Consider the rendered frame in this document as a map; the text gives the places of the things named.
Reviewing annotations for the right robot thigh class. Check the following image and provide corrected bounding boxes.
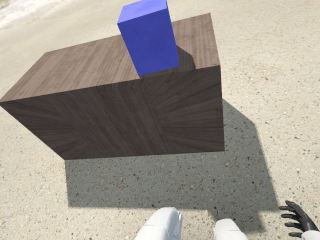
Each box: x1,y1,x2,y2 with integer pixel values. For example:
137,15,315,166
213,218,248,240

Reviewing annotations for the left robot shin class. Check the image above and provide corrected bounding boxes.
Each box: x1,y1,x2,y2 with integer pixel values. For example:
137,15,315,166
169,207,181,240

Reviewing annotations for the pedestal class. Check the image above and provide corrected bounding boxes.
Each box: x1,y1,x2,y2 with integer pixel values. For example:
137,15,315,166
0,13,225,160

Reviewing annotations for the carton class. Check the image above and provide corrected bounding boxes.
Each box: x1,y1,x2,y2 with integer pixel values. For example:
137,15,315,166
117,0,180,76

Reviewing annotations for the right robot hand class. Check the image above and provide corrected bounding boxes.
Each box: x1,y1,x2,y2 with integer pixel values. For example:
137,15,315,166
279,200,320,238

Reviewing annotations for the robot right forearm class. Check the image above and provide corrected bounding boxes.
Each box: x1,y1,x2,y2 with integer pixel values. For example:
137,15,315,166
301,230,320,240

